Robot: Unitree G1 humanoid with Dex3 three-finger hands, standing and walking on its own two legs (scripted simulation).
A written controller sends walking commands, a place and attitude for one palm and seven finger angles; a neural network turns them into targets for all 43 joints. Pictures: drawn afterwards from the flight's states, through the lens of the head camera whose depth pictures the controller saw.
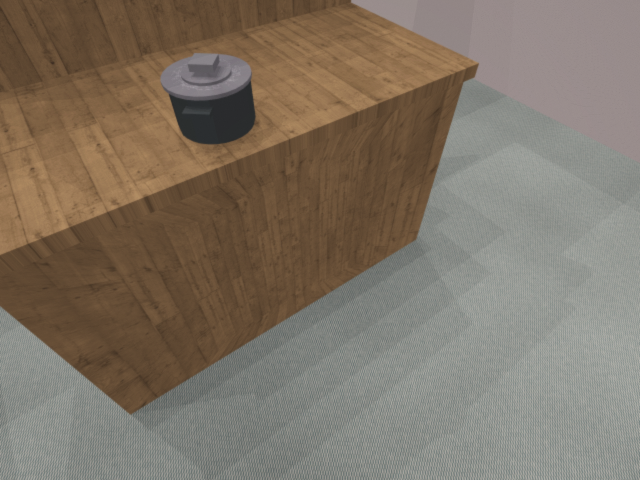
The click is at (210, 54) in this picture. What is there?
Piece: lid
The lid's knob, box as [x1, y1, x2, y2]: [188, 53, 219, 72]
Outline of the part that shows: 188,63 189,71 213,72 219,60 217,54 194,53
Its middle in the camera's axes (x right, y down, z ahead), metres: -0.23 -0.34 +0.75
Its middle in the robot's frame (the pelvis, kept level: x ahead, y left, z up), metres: +0.80 +0.27 +0.13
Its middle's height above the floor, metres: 0.90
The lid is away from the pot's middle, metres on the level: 0.00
